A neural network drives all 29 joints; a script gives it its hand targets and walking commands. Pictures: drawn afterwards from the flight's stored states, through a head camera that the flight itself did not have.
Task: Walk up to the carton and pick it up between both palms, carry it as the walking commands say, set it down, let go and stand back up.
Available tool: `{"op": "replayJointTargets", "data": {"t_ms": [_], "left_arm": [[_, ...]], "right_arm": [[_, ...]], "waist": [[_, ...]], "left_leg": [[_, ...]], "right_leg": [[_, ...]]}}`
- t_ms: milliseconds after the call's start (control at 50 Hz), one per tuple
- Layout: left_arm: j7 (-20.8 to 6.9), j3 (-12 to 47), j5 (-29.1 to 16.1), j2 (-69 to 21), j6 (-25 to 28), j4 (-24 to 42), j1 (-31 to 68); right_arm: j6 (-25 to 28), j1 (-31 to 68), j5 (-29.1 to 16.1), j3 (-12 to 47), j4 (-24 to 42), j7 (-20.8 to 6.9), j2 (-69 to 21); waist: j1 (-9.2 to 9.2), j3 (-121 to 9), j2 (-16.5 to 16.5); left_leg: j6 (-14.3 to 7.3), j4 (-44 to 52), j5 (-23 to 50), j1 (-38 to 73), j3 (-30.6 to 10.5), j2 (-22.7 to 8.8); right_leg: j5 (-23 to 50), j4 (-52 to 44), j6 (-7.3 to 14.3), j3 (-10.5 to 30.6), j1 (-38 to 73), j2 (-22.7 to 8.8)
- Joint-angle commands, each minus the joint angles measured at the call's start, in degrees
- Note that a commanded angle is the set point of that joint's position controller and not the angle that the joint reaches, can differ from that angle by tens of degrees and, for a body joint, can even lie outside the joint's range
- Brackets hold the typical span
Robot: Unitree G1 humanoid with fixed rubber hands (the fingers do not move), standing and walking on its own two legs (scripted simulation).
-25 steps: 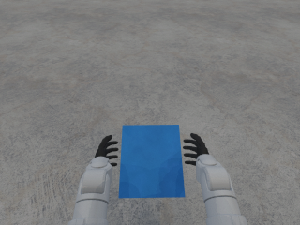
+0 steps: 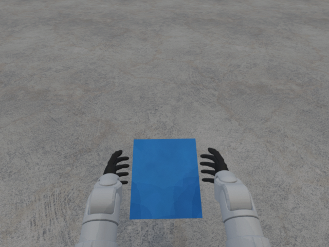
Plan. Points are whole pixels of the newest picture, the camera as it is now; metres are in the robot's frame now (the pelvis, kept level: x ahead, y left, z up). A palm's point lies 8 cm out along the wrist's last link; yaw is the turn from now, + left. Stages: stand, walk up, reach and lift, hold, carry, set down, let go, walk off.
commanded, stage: carry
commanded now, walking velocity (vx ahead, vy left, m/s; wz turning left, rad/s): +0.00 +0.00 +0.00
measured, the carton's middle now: (165, 179) +0.36 -0.01 -0.08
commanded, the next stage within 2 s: hold in 0.40 s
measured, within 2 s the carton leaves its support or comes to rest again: neither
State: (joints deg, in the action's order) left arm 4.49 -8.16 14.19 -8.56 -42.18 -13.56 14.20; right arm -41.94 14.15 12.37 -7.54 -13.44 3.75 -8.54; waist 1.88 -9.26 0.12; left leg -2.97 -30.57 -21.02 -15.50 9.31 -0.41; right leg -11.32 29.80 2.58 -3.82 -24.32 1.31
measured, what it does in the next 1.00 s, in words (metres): shifts its weight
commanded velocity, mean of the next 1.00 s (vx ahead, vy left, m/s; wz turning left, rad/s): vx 0.00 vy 0.00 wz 0.00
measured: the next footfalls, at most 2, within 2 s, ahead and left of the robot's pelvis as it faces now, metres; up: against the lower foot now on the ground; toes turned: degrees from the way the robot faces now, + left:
none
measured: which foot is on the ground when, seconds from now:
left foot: down 0.00-1.00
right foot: down 0.00-1.00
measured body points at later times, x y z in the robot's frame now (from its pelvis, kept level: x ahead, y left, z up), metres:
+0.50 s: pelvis -0.01 +0.00 +0.01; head -0.03 +0.00 +0.46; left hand +0.29 +0.13 +0.03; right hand +0.29 -0.15 +0.04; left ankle -0.06 +0.07 -0.73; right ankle +0.04 -0.10 -0.73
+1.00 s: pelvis -0.06 -0.01 +0.00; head -0.12 -0.04 +0.45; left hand +0.24 +0.15 +0.05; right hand +0.26 -0.13 +0.05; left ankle -0.06 +0.08 -0.73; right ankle +0.04 -0.09 -0.73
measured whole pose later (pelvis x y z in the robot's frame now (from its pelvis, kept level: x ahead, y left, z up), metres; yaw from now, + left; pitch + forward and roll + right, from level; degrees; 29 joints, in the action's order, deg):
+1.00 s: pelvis -0.06 -0.01 +0.00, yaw +5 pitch -10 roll +1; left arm 1.1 -15.1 16.3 -10.4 -39.8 -25.7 20.9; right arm -44.3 20.0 16.9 -15.0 -17.8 2.5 -10.1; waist 1.6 1.2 -3.0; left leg -3.4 -26.1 -15.3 -0.7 1.0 3.7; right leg -8.0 26.3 2.2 0.1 -8.1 2.0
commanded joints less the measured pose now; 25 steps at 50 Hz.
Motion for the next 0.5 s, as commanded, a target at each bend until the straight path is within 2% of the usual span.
{"op": "replayJointTargets", "data": {"t_ms": [0,380,400,420,440,480], "left_arm": [[-14.82,31.40,-15.66,-57.83,3.84,5.42,27.14],[-15.01,31.41,-15.80,-57.83,4.04,5.40,27.14],[-16.14,34.60,-18.27,-63.67,4.07,3.30,24.53],[-16.31,34.84,-17.74,-63.95,4.26,4.05,24.86],[-16.26,33.91,-16.61,-63.74,4.59,3.70,25.38],[-16.20,32.88,-16.34,-63.99,4.60,6.35,22.10]], "right_arm": [[3.26,26.14,-15.71,31.52,5.09,-15.09,-57.71],[3.42,26.03,-15.61,31.47,4.74,-15.08,-57.77],[3.09,24.79,-16.62,32.26,9.51,-16.50,-61.13],[3.20,25.01,-16.14,31.60,9.18,-16.62,-60.17],[3.15,25.78,-16.18,31.20,8.48,-17.21,-59.53],[2.47,23.38,-16.73,33.09,11.05,-17.77,-59.88]], "waist": [[-0.01,-15.77,-0.45],[-0.11,-15.23,-0.40],[-1.76,-16.11,-5.52],[-1.54,-14.41,-5.37],[-1.68,-12.88,-5.14],[-2.07,-12.20,-1.27]], "left_leg": [[0.60,2.44,20.13,9.43,-7.62,-8.35],[0.33,3.11,18.13,8.70,-7.77,-8.46],[1.18,5.62,32.47,9.91,-15.22,1.05],[1.66,6.11,34.15,11.08,-15.64,0.56],[1.62,7.10,32.23,11.32,-16.08,0.56],[1.40,7.76,35.75,14.43,-17.18,0.89]], "right_leg": [[13.15,-3.69,1.79,7.94,4.34,-8.60],[11.96,-4.00,1.75,8.11,4.42,-8.60],[25.34,-3.95,-0.58,11.19,24.92,1.65],[25.63,-4.45,-0.76,11.39,24.71,1.89],[24.38,-5.26,-0.86,11.44,25.57,1.76],[26.07,-6.27,-1.29,12.24,26.21,1.73]]}}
